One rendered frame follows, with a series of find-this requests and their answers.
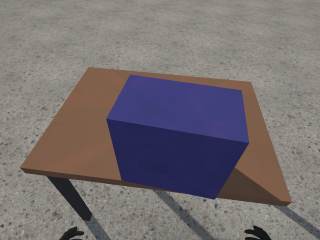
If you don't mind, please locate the right robot hand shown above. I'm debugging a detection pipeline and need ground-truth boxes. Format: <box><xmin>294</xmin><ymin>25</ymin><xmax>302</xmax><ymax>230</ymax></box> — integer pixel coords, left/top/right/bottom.
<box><xmin>244</xmin><ymin>225</ymin><xmax>271</xmax><ymax>240</ymax></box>

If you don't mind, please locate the carton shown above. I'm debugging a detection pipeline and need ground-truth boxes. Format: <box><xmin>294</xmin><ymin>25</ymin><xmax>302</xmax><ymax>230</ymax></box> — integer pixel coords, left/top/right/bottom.
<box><xmin>106</xmin><ymin>74</ymin><xmax>249</xmax><ymax>200</ymax></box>

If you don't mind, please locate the left robot hand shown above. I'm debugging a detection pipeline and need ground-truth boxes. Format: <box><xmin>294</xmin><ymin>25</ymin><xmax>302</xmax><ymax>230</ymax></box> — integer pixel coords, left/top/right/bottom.
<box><xmin>59</xmin><ymin>226</ymin><xmax>84</xmax><ymax>240</ymax></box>

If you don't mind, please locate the table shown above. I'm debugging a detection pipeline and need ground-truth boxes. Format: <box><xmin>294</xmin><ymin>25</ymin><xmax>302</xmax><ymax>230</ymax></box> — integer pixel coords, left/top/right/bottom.
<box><xmin>20</xmin><ymin>67</ymin><xmax>292</xmax><ymax>221</ymax></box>

